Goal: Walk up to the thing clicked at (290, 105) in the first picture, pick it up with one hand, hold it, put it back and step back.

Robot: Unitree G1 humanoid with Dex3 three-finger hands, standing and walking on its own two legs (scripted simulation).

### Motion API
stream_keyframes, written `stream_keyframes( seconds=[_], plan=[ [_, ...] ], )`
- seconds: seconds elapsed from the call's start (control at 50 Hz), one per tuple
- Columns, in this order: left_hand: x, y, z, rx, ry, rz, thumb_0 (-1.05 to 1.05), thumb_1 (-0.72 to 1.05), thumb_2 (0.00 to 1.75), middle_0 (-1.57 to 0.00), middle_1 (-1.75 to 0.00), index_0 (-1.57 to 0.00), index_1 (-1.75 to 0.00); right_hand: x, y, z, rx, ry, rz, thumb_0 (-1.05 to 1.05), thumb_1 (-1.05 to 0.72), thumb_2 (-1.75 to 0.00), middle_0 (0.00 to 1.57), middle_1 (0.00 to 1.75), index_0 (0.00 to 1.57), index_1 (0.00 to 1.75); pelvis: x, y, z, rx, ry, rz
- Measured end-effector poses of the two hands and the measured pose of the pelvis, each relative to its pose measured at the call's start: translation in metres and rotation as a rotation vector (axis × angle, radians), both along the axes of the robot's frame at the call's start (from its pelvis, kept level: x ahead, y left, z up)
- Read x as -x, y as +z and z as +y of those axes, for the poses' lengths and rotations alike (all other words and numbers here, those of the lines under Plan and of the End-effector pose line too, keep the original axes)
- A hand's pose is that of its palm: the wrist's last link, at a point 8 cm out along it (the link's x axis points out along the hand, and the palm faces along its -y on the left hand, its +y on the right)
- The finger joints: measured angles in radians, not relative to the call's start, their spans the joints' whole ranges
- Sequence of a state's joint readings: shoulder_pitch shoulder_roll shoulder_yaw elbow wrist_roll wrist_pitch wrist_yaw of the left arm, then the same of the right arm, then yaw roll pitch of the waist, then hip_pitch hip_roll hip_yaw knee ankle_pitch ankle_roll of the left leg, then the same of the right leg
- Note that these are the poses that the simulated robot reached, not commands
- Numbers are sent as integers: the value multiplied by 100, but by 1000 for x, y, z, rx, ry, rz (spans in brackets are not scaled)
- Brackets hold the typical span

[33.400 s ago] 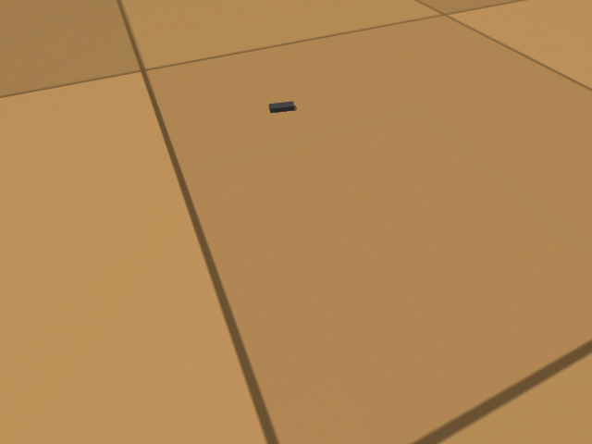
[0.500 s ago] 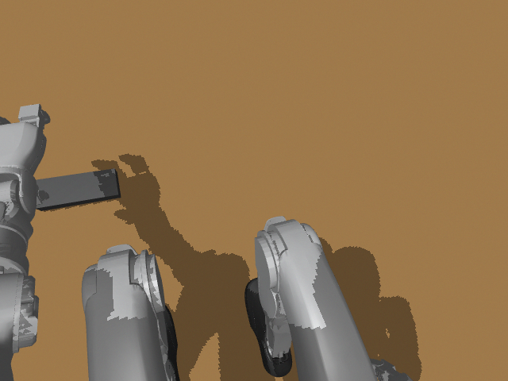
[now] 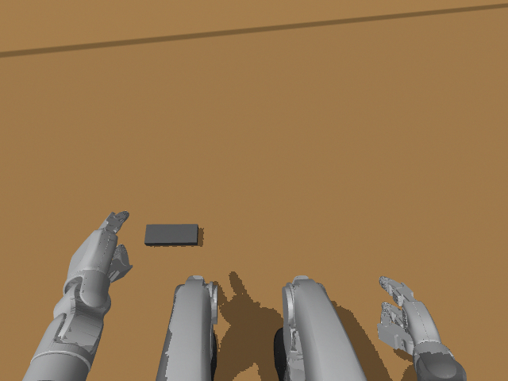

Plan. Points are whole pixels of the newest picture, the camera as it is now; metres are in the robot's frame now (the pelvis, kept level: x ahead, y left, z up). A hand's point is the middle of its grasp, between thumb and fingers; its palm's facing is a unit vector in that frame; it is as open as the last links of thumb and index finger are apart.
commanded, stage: home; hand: left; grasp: from above
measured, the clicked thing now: (172, 234) +0.49 +0.23 -0.51
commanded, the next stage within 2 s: none
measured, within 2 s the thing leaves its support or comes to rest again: neither
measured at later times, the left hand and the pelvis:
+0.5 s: hand (81, 288) +0.24 +0.19 +0.11, palm faces +0.10 -0.97 -0.22, open 7.3 cm; pelvis +0.06 +0.00 +0.17, yaw +3 degrees
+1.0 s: hand (66, 302) +0.22 +0.19 +0.14, palm faces +0.11 -0.97 -0.19, open 7.4 cm; pelvis +0.08 +0.00 +0.19, yaw +4 degrees
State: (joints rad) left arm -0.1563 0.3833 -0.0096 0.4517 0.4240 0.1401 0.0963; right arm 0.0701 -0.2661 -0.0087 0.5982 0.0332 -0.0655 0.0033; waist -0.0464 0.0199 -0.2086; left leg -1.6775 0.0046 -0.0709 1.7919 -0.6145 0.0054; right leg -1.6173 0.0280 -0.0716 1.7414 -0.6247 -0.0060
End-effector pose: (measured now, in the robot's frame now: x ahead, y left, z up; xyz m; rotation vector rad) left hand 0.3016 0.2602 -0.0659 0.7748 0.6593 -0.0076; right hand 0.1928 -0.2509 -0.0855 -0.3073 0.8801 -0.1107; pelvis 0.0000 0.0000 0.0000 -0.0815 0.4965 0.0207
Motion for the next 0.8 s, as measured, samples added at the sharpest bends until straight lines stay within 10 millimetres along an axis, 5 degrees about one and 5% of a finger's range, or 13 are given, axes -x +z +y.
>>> stream_keyframes(
  seconds=[0.26,0.54,0.66,0.8],
  plan=[
    [55,102,-12,319,268,54,1,90,91,-21,-31,-21,-30,-18,107,32,-43,-19,-137,1,-90,-90,21,30,20,30,-25,95,1,-13,27,-127],
    [83,212,-20,484,428,58,1,91,90,-20,-30,-21,-30,-15,196,26,-1,-92,-205,2,-90,-90,21,30,20,30,-66,177,3,-30,45,-268],
    [92,236,-21,493,427,44,1,91,90,-20,-30,-21,-30,-33,218,23,7,-82,-287,2,-90,-90,21,30,20,30,-76,190,3,-37,51,-304],
    [97,237,-21,503,434,55,1,91,90,-20,-30,-21,-30,-55,230,25,7,-36,-355,2,-90,-90,21,30,20,30,-79,193,1,-45,58,-324]
  ],
)
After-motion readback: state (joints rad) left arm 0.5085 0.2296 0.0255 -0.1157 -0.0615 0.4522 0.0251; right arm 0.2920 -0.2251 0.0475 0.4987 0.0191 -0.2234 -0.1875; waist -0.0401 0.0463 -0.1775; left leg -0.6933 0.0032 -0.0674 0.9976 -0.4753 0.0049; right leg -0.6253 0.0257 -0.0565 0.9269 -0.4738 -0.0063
